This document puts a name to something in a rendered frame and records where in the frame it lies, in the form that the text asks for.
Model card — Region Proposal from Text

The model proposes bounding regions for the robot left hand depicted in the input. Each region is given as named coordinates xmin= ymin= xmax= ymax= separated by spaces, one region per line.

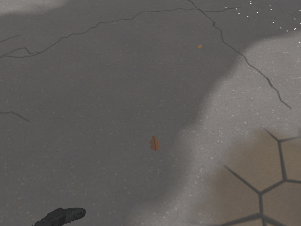
xmin=32 ymin=207 xmax=86 ymax=226

